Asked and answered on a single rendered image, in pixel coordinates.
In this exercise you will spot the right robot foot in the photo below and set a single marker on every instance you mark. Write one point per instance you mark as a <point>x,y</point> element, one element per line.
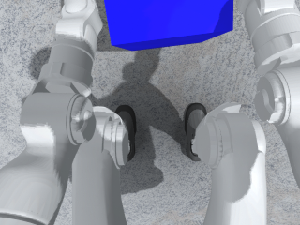
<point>195,113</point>

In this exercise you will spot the robot left upper arm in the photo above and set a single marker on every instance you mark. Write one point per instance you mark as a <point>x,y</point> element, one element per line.
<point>33,184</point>

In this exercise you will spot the right robot forearm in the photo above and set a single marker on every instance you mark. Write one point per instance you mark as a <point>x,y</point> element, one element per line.
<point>273,27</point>

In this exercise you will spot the robot right upper arm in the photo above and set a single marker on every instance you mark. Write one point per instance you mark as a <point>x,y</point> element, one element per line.
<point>277,102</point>

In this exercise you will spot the carton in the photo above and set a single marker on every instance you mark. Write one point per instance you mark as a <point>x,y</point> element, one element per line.
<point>136,25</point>

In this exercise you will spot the right robot thigh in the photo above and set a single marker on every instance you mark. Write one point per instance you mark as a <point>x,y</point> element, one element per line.
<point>238,190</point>

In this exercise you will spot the left robot forearm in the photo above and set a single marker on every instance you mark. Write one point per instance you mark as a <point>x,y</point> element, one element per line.
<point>73,51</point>

